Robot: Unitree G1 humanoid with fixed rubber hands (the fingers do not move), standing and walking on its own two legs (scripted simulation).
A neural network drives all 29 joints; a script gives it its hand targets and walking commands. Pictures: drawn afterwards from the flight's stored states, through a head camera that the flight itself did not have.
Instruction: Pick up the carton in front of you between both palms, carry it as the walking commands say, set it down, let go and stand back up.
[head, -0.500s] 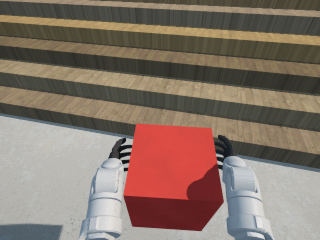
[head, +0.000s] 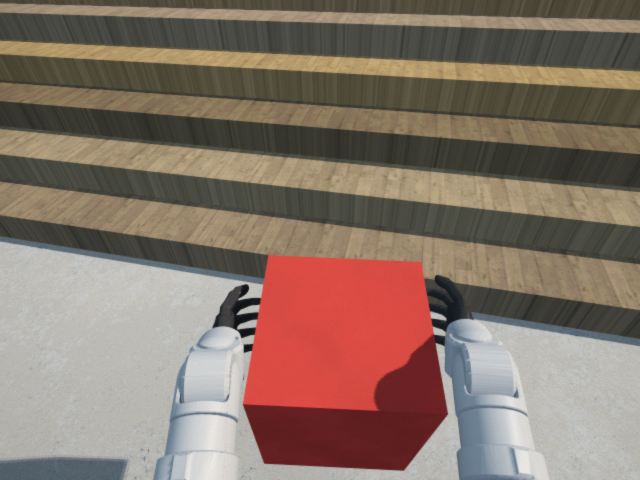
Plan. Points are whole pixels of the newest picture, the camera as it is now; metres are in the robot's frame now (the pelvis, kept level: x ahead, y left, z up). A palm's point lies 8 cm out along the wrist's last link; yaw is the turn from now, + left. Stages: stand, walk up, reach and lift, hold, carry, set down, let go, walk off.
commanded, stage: carry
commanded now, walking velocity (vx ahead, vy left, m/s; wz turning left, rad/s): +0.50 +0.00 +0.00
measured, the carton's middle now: (339, 367) +0.29 +0.01 -0.03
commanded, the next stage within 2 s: none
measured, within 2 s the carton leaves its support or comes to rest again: neither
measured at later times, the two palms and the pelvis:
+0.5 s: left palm (242, 239) +0.45 +0.16 +0.07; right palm (433, 237) +0.45 -0.14 +0.08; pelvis +0.19 +0.01 -0.01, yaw -3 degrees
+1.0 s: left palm (294, 122) +0.78 +0.10 +0.11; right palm (432, 119) +0.80 -0.20 +0.11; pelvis +0.49 -0.05 +0.00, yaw +0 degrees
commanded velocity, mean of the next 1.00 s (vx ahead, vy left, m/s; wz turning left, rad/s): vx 0.50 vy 0.00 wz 0.00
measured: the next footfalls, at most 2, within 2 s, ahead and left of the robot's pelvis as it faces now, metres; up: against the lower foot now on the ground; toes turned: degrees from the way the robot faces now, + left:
left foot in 0.40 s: +0.25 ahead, +0.10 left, +0.00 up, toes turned +10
right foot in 0.82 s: +0.56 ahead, -0.13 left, +0.00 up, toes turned -14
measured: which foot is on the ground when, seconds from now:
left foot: down 0.00-0.10, up 0.12-0.38, down 0.40-0.86, up 0.88-1.00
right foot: down 0.00-0.40, up 0.42-0.80, down 0.82-1.00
